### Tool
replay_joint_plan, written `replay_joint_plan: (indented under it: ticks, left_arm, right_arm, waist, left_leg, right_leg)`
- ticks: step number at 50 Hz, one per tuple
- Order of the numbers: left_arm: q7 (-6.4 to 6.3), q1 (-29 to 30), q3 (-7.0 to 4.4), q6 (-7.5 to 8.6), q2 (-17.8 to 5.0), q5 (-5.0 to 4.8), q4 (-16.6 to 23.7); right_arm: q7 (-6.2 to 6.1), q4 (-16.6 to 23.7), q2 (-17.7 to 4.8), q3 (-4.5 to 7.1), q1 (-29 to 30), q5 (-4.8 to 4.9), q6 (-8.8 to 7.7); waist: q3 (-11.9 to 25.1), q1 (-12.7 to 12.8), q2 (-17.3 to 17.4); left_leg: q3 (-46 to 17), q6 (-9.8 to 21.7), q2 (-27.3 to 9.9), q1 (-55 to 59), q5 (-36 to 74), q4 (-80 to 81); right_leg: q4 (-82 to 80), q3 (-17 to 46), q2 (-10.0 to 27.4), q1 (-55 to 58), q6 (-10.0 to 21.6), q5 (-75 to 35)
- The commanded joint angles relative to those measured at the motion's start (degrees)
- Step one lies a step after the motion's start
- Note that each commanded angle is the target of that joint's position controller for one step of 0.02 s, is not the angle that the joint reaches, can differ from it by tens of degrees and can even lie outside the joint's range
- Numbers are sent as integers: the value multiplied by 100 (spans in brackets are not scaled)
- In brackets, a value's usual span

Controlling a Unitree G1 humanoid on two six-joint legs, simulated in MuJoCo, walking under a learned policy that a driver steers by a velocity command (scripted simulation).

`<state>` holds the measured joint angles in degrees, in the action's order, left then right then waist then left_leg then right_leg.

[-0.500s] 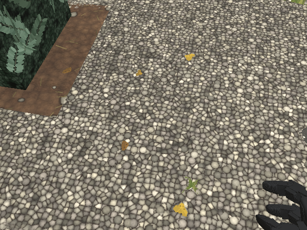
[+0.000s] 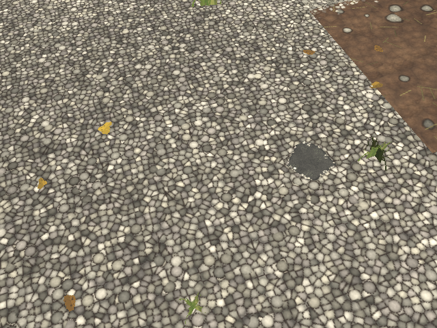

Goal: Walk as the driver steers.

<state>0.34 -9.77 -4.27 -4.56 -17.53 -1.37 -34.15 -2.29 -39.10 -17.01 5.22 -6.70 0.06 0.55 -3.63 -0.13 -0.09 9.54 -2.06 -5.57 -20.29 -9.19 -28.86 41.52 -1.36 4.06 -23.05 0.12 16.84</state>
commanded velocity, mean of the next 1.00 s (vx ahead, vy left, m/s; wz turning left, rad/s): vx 0.61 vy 0.00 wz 0.26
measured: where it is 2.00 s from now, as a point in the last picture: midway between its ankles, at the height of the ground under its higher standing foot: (151, 158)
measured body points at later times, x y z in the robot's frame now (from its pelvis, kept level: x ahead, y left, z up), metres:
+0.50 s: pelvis +0.11 +0.01 +0.02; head +0.10 +0.02 +0.47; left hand +0.20 +0.29 -0.10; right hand +0.25 -0.27 -0.07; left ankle +0.17 +0.14 -0.69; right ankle +0.01 -0.12 -0.73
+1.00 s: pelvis +0.46 +0.15 -0.02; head +0.50 +0.18 +0.43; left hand +0.61 +0.45 -0.09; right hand +0.52 -0.13 -0.13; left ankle +0.20 +0.14 -0.72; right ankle +0.70 +0.13 -0.71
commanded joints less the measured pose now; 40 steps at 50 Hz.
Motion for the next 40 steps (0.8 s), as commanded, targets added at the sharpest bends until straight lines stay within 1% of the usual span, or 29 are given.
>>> replay_joint_plan:
  ticks: [1, 2, 3, 4, 5, 6, 7, 8, 9, 10, 11, 12, 14, 19, 20, 21, 23, 25, 27, 28, 29, 30, 31, 32, 33, 34, 35, 37, 40]
  left_arm:
    - [-94, -1054, -502, 43, -1128, 44, 75]
    - [-146, -888, -598, 143, -1893, 146, 318]
    - [-122, -781, -557, 277, -1612, 329, 367]
    - [-128, -478, -465, 380, -1414, 344, 358]
    - [-159, -86, -387, 403, -1135, 208, 393]
    - [-196, 148, -289, 386, -876, 102, 423]
    - [-239, 265, -192, 375, -687, 113, 426]
    - [-257, 266, -113, 376, -532, 158, 386]
    - [-253, -11, -73, 413, -410, 141, 234]
    - [-214, -347, -64, 464, -402, 94, 55]
    - [-180, -496, -97, 507, -573, 95, -11]
    - [-178, -534, -125, 552, -721, 148, -35]
    - [-190, -612, -163, 670, -845, 216, -115]
    - [-169, -715, -201, 929, -822, 131, -330]
    - [-98, -987, -138, 868, -733, 481, -346]
    - [-62, -795, -157, 862, -779, 510, -347]
    - [-65, -661, -186, 888, -855, 450, -334]
    - [-80, -567, -217, 898, -923, 441, -363]
    - [-64, -577, -234, 868, -948, 460, -423]
    - [-52, -491, -227, 848, -946, 445, -437]
    - [-51, -406, -206, 823, -915, 439, -453]
    - [-46, -264, -122, 798, -715, 507, -357]
    - [40, -65, 132, 854, 127, 516, 88]
    - [74, 471, 126, 951, -126, 539, 333]
    - [125, 668, 92, 1046, -429, 527, 351]
    - [143, 497, 82, 1109, -564, 513, 183]
    - [136, 298, 93, 1096, -577, 545, 66]
    - [189, 135, 141, 902, -517, 588, -28]
    - [215, 719, 215, 700, -456, 503, 160]
  right_arm:
    - [50, 230, -368, 165, -63, 26, -13]
    - [36, 714, -225, 104, 256, -163, -36]
    - [16, 837, -434, 134, 917, -143, -121]
    - [4, 764, -547, 171, 837, -24, -141]
    - [-32, 559, -622, 213, 526, -24, -117]
    - [-55, 419, -659, 229, 324, -90, -80]
    - [-20, 315, -623, 219, 131, -114, -52]
    - [25, 245, -549, 185, -5, -77, -37]
    - [110, 150, -444, 126, -204, -28, -54]
    - [212, 89, -330, 55, -243, 38, -84]
    - [285, 173, -324, 24, 1, 119, -104]
    - [328, 274, -422, 26, 264, 176, -124]
    - [380, 340, -523, 31, 410, 204, -182]
    - [397, 347, -427, 12, 222, 200, -275]
    - [593, 245, -437, 11, 160, -384, -95]
    - [709, 299, -385, 14, 174, -330, -20]
    - [838, 398, -432, 3, 249, -180, 15]
    - [862, 455, -471, -13, 236, -134, 16]
    - [815, 454, -507, -27, 127, -129, 11]
    - [767, 342, -509, -22, -229, -132, -10]
    - [690, 46, -601, 38, -1097, -164, -53]
    - [577, -490, -977, 198, -2745, -195, -122]
    - [488, -401, -1742, 289, -2795, -153, -188]
    - [452, -63, -1707, 265, -2268, -62, -177]
    - [382, -46, -1540, 239, -2092, -134, -167]
    - [341, -85, -1384, 215, -2116, -124, -184]
    - [314, -70, -1262, 169, -1930, -94, -204]
    - [282, -11, -972, 44, -1641, -44, -297]
    - [310, -114, -977, 50, -1832, -21, -421]
  waist:
    - [645, 334, -617]
    - [575, 110, -2101]
    - [865, 523, -1438]
    - [756, 273, -1179]
    - [756, 48, -858]
    - [854, -33, -815]
    - [1022, -114, -830]
    - [1151, -146, -765]
    - [1377, -95, -685]
    - [1349, 48, -814]
    - [1080, 209, -1046]
    - [796, 313, -1115]
    - [475, 388, -1003]
    - [71, 413, -728]
    - [163, 483, -520]
    - [-37, 379, -816]
    - [-110, 310, -889]
    - [-101, 212, -770]
    - [-94, 158, -644]
    - [-6, -45, -515]
    - [337, -491, -208]
    - [1035, -1202, 779]
    - [996, -918, 2626]
    - [915, -937, 2088]
    - [657, -852, 1238]
    - [623, -679, 409]
    - [450, -413, 50]
    - [170, -128, 241]
    - [-245, -154, 143]
  left_leg:
    - [83, 60, -347, -963, -1484, -1354]
    - [-358, -331, 559, -2689, -2871, -2891]
    - [-1300, -139, 612, -2802, -2709, -3677]
    - [-1470, 44, 511, -2734, -2093, -3798]
    - [-1453, 70, 374, -2608, -1552, -3720]
    - [-1387, -2, 351, -2332, -1236, -3731]
    - [-1252, -83, 393, -1918, -1015, -3937]
    - [-1153, -142, 424, -1622, -850, -4011]
    - [-1025, -143, 370, -1510, -532, -3750]
    - [-901, -124, 309, -1558, -312, -3285]
    - [-878, -80, 275, -1735, -186, -2881]
    - [-972, -7, 229, -1918, -133, -2595]
    - [-1137, 135, 198, -2191, -151, -2162]
    - [-1344, 252, 50, -2807, -185, -2031]
    - [-951, 174, 303, -2250, -335, -1954]
    - [-809, 185, 245, -2058, -271, -1828]
    - [-654, 300, 122, -1654, -306, -1552]
    - [-490, 513, 86, -1263, -575, -1278]
    - [-221, 792, 179, -896, -891, -1126]
    - [-36, 936, 374, -350, -900, -960]
    - [131, 1060, 763, 713, -1083, -777]
    - [-645, 1309, 768, 2432, -1931, -451]
    - [-3970, 1868, -687, 3272, -3964, 1012]
    - [-5945, 2174, -1003, 3394, -4098, 2112]
    - [-5442, 2122, -1150, 3403, -3352, 1820]
    - [-4798, 2015, -982, 2994, -2749, 1571]
    - [-4209, 1857, -731, 2370, -2348, 1574]
    - [-3576, 1761, -264, 1539, -1918, 1877]
    - [-3160, 1868, 62, 1104, -764, 2173]
  right_leg:
    - [-1865, 1200, 344, 1757, 812, -1051]
    - [-2198, 3670, 1592, 2023, 1852, -1976]
    - [-2553, 3686, 1668, 1733, 2106, -1463]
    - [-2552, 3186, 1411, 1600, 1763, -1156]
    - [-2359, 2664, 1164, 1515, 1397, -1211]
    - [-2179, 2287, 1024, 1393, 1230, -1628]
    - [-2077, 1920, 884, 1229, 1187, -2150]
    - [-2021, 1654, 781, 1187, 1170, -2468]
    - [-2175, 1447, 643, 1400, 1089, -1236]
    - [-2439, 1487, 611, 1614, 1046, 251]
    - [-2707, 1729, 746, 1661, 1072, 1138]
    - [-2914, 1978, 961, 1687, 1123, 1554]
    - [-3120, 2104, 1263, 1912, 1161, 1719]
    - [-3422, 1644, 1617, 2404, 1065, 1507]
    - [-3614, 1139, 1342, 2059, 870, 1797]
    - [-3660, 836, 1257, 1791, 757, 1736]
    - [-3742, 450, 1287, 1554, 621, 1774]
    - [-3706, 154, 1356, 1553, 554, 1748]
    - [-3433, -145, 1397, 1639, 562, 1511]
    - [-2916, -430, 1317, 1508, 544, 791]
    - [-1587, -897, 1046, 1180, 485, -844]
    - [1030, -1297, 591, 214, 348, -2085]
    - [2823, -833, -384, -2140, 9, 1177]
    - [3606, 355, -680, -3352, -38, 1134]
    - [3872, 536, -258, -3709, 14, 691]
    - [3488, 565, -4, -3354, 26, 223]
    - [3029, 513, 165, -2876, -28, -16]
    - [2474, 436, 243, -2269, -199, -261]
    - [1635, 110, 87, -2266, -382, -619]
